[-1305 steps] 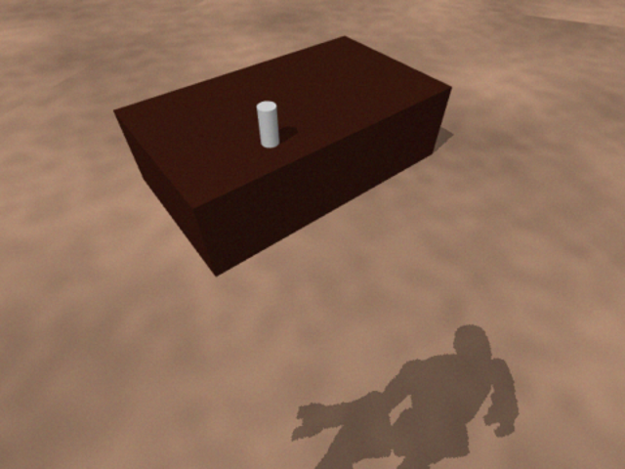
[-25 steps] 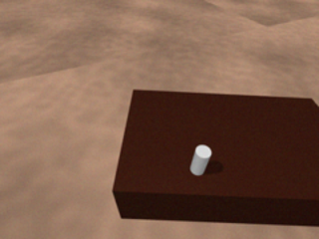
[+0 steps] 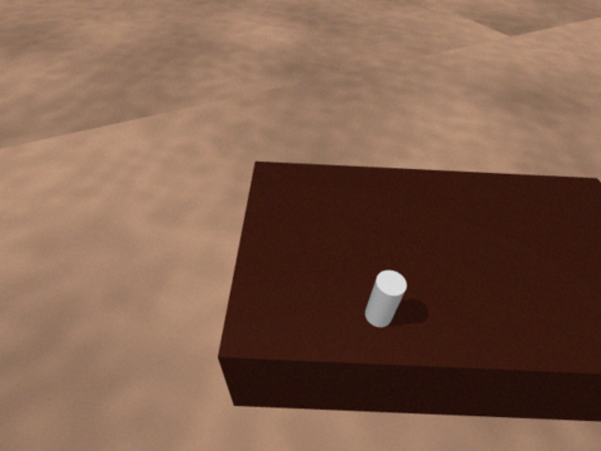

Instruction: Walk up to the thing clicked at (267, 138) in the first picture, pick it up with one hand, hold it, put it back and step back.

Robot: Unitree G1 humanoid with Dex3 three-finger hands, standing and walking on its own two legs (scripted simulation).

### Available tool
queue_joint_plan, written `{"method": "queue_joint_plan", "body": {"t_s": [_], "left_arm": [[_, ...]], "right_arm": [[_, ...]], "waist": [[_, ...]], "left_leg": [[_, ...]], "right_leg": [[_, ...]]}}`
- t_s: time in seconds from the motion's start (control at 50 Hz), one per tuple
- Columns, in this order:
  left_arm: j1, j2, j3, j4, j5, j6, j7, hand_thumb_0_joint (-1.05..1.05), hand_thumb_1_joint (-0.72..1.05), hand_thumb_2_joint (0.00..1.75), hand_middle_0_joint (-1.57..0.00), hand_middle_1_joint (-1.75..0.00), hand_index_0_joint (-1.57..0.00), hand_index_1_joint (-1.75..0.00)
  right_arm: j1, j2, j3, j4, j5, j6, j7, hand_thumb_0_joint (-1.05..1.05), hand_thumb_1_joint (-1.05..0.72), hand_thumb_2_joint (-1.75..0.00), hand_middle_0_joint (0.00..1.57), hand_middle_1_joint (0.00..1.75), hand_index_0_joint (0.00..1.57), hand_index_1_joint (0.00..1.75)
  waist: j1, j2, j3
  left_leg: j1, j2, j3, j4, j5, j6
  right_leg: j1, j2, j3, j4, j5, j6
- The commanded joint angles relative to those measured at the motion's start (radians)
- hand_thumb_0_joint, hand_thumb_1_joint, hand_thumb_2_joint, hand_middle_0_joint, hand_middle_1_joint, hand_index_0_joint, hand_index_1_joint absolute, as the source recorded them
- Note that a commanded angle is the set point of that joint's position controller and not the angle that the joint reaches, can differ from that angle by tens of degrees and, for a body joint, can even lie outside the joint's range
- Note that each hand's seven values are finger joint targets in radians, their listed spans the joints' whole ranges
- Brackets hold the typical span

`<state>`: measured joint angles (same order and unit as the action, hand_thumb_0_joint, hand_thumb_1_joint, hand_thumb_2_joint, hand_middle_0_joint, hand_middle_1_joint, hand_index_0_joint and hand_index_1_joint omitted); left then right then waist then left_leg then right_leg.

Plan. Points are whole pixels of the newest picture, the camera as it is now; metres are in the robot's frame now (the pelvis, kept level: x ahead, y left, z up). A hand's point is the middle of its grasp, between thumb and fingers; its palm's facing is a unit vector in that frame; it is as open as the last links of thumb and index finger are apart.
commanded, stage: home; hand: right
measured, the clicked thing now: (384, 299) +0.52 -0.21 -0.31
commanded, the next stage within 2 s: stand in 0.22 s
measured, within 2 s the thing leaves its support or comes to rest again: neither
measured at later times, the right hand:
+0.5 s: hand out of the picture +0.10 -0.24 -0.15, palm faces -0.03 +0.93 -0.37, open 15.9 cm
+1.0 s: hand out of the picture +0.08 -0.25 -0.15, palm faces -0.04 +0.93 -0.36, open 7.5 cm
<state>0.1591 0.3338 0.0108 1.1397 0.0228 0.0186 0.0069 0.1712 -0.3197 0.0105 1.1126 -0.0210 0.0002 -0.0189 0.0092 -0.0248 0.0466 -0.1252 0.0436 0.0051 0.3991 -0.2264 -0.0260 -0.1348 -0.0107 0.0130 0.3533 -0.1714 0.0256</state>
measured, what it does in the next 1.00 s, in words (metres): stands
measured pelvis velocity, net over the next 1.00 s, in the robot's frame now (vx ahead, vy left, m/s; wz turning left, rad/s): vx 0.01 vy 0.00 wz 0.02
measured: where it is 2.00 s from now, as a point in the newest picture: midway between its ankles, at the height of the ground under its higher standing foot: outside the picture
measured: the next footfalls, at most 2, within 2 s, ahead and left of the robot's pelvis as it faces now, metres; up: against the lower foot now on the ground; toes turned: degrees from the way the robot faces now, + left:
none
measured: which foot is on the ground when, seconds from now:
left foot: down 0.00-1.00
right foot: down 0.00-1.00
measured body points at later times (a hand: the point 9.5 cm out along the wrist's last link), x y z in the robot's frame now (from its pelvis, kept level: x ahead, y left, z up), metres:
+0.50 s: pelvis +0.02 +0.01 +0.00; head +0.02 +0.02 +0.45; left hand +0.09 +0.30 -0.14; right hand +0.10 -0.29 -0.12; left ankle +0.00 +0.13 -0.75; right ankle +0.02 -0.14 -0.75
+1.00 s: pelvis +0.01 +0.00 +0.00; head +0.02 +0.01 +0.45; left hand +0.07 +0.30 -0.14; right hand +0.09 -0.30 -0.13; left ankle +0.00 +0.13 -0.75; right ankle +0.02 -0.14 -0.75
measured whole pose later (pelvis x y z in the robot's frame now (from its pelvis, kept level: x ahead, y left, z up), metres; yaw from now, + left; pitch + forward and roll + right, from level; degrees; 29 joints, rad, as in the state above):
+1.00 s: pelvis +0.01 +0.00 +0.00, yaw +1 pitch -2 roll +0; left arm 0.12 0.34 0.01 1.14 0.02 0.01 0.00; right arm 0.12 -0.34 0.00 1.13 -0.01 0.00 -0.01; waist 0.00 -0.01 0.05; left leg -0.09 0.03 -0.01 0.34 -0.21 -0.02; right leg -0.10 -0.03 0.00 0.31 -0.17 0.03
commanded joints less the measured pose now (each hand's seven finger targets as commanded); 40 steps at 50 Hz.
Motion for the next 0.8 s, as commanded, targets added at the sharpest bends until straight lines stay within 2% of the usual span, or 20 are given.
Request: {"method": "queue_joint_plan", "body": {"t_s": [0.0,0.06,0.08,0.14,0.18,0.26,0.3,0.34,0.36,0.4,0.46,0.52,0.58,0.6,0.66,0.74,0.78], "left_arm": [[-0.044,0.185,0.031,-0.058,-0.004,-0.021,0.009,0.00,0.90,0.90,-0.20,-0.31,-0.20,-0.30],[-0.046,0.186,0.032,-0.055,-0.005,-0.017,0.009,0.00,0.90,0.90,-0.20,-0.30,-0.20,-0.30],[-0.048,0.183,0.030,-0.055,-0.006,-0.019,0.009,0.00,0.90,0.90,-0.20,-0.30,-0.20,-0.30],[-0.049,0.186,0.030,-0.056,-0.005,-0.020,0.009,0.00,0.90,0.90,-0.20,-0.30,-0.20,-0.30],[-0.054,0.185,0.031,-0.059,-0.006,-0.023,0.011,0.00,0.90,0.90,-0.20,-0.30,-0.20,-0.30],[-0.062,0.180,0.028,-0.058,-0.006,-0.021,0.010,0.00,0.90,0.90,-0.20,-0.30,-0.20,-0.30],[-0.063,0.183,0.030,-0.057,-0.008,-0.022,0.010,0.00,0.90,0.90,-0.20,-0.30,-0.20,-0.30],[-0.071,0.186,0.030,-0.061,-0.005,-0.022,0.011,0.00,0.90,0.90,-0.20,-0.30,-0.20,-0.30],[-0.078,0.191,0.033,-0.062,-0.005,-0.022,0.012,0.00,0.90,0.90,-0.20,-0.30,-0.20,-0.30],[-0.073,0.186,0.031,-0.063,-0.006,-0.024,0.012,0.00,0.90,0.90,-0.20,-0.30,-0.20,-0.30],[-0.083,0.194,0.034,-0.063,-0.005,-0.025,0.012,0.00,0.90,0.90,-0.20,-0.30,-0.20,-0.30],[-0.078,0.188,0.031,-0.062,-0.005,-0.026,0.010,0.00,0.90,0.90,-0.20,-0.30,-0.20,-0.30],[-0.093,0.201,0.034,-0.066,-0.004,-0.026,0.011,0.00,0.90,0.90,-0.20,-0.30,-0.20,-0.30],[-0.085,0.196,0.035,-0.065,-0.005,-0.026,0.011,0.00,0.90,0.90,-0.20,-0.30,-0.20,-0.30],[-0.080,0.199,0.035,-0.062,-0.005,-0.029,0.010,0.00,0.90,0.90,-0.20,-0.30,-0.20,-0.30],[-0.083,0.199,0.036,-0.060,-0.006,-0.030,0.007,0.00,0.90,0.90,-0.20,-0.30,-0.20,-0.30],[-0.087,0.207,0.038,-0.063,-0.007,-0.033,0.006,0.00,0.90,0.90,-0.20,-0.30,-0.20,-0.30]], "right_arm": [[-0.031,-0.218,-0.036,-0.046,0.003,-0.020,-0.017,0.00,0.54,-0.06,0.05,0.05,0.05,0.05],[-0.043,-0.225,-0.038,-0.045,0.004,-0.022,-0.018,0.00,0.56,-0.05,0.05,0.05,0.05,0.05],[-0.043,-0.219,-0.036,-0.044,0.004,-0.024,-0.017,0.00,0.56,-0.04,0.05,0.05,0.05,0.05],[-0.054,-0.229,-0.041,-0.043,0.007,-0.026,-0.018,0.00,0.54,-0.06,0.05,0.05,0.05,0.05],[-0.056,-0.226,-0.041,-0.045,0.007,-0.028,-0.018,0.00,0.55,-0.05,0.05,0.05,0.05,0.05],[-0.067,-0.233,-0.043,-0.044,0.009,-0.027,-0.017,0.00,0.53,-0.06,0.05,0.05,0.05,0.05],[-0.080,-0.233,-0.044,-0.044,0.009,-0.026,-0.016,0.00,0.55,-0.05,0.05,0.05,0.05,0.05],[-0.079,-0.235,-0.045,-0.043,0.010,-0.025,-0.016,0.00,0.39,-0.21,0.20,0.21,0.20,0.21],[-0.075,-0.234,-0.046,-0.042,0.009,-0.026,-0.017,0.00,0.31,-0.29,0.20,0.29,0.20,0.29],[-0.086,-0.238,-0.047,-0.044,0.010,-0.025,-0.016,0.00,0.15,-0.45,0.20,0.30,0.20,0.30],[-0.081,-0.236,-0.047,-0.045,0.009,-0.025,-0.014,0.00,-0.09,-0.69,0.20,0.30,0.20,0.30],[-0.099,-0.241,-0.049,-0.046,0.010,-0.024,-0.012,0.00,-0.33,-0.90,0.20,0.30,0.20,0.30],[-0.090,-0.235,-0.050,-0.045,0.009,-0.022,-0.010,0.00,-0.57,-0.90,0.20,0.30,0.20,0.30],[-0.096,-0.242,-0.051,-0.043,0.008,-0.022,-0.011,0.00,-0.65,-0.90,0.20,0.30,0.20,0.30],[-0.101,-0.241,-0.053,-0.044,0.009,-0.022,-0.008,0.00,-0.89,-0.90,0.20,0.30,0.20,0.30],[-0.102,-0.239,-0.053,-0.042,0.009,-0.019,-0.004,0.00,-0.90,-0.90,0.20,0.30,0.20,0.30],[-0.092,-0.235,-0.051,-0.042,0.007,-0.020,-0.003,0.00,-0.90,-0.90,0.20,0.30,0.20,0.30]], "waist": [[-0.008,0.036,-0.027],[-0.004,0.047,-0.030],[-0.002,0.042,-0.034],[-0.001,0.036,-0.048],[-0.002,0.029,-0.075],[-0.002,0.029,-0.069],[-0.001,0.024,-0.063],[-0.003,0.026,-0.073],[-0.008,0.027,-0.072],[-0.003,0.024,-0.069],[-0.010,0.023,-0.084],[-0.005,0.035,-0.060],[-0.014,0.022,-0.063],[-0.006,0.034,-0.059],[-0.007,0.029,-0.055],[-0.008,0.023,-0.038],[-0.011,0.018,-0.051]], "left_leg": [[-0.040,0.080,-0.069,-0.098,0.083,0.034],[-0.038,0.084,-0.076,-0.112,0.096,0.031],[-0.031,0.088,-0.076,-0.108,0.142,0.031],[-0.008,0.087,-0.070,-0.098,0.188,0.034],[0.020,0.091,-0.068,-0.085,0.277,0.035],[0.019,0.093,-0.068,-0.092,0.280,0.033],[0.027,0.087,-0.064,-0.091,0.249,0.032],[0.028,0.092,-0.064,-0.088,0.287,0.035],[0.021,0.088,-0.061,-0.089,0.281,0.033],[0.033,0.090,-0.064,-0.090,0.278,0.036],[0.021,0.093,-0.065,-0.095,0.295,0.034],[0.024,0.083,-0.063,-0.103,0.220,0.033],[0.016,0.087,-0.067,-0.107,0.222,0.031],[0.013,0.085,-0.066,-0.106,0.207,0.034],[0.019,0.082,-0.067,-0.110,0.185,0.032],[0.002,0.079,-0.069,-0.117,0.131,0.035],[-0.009,0.079,-0.068,-0.117,0.158,0.035]], "right_leg": [[0.027,-0.092,0.075,-0.055,0.093,-0.025],[0.034,-0.090,0.067,-0.048,0.093,-0.026],[0.046,-0.094,0.066,-0.042,0.111,-0.027],[0.044,-0.097,0.064,-0.050,0.142,-0.024],[0.060,-0.102,0.059,-0.032,0.205,-0.026],[0.066,-0.102,0.052,-0.036,0.195,-0.023],[0.050,-0.102,0.055,-0.050,0.179,-0.021],[0.065,-0.106,0.054,-0.046,0.212,-0.024],[0.068,-0.107,0.054,-0.046,0.212,-0.025],[0.059,-0.107,0.052,-0.051,0.205,-0.021],[0.090,-0.109,0.047,-0.040,0.220,-0.023],[0.051,-0.107,0.051,-0.072,0.159,-0.021],[0.062,-0.110,0.050,-0.064,0.158,-0.028],[0.059,-0.110,0.051,-0.069,0.154,-0.027],[0.051,-0.108,0.052,-0.075,0.137,-0.027],[0.045,-0.108,0.056,-0.085,0.102,-0.030],[0.068,-0.114,0.059,-0.080,0.134,-0.032]]}}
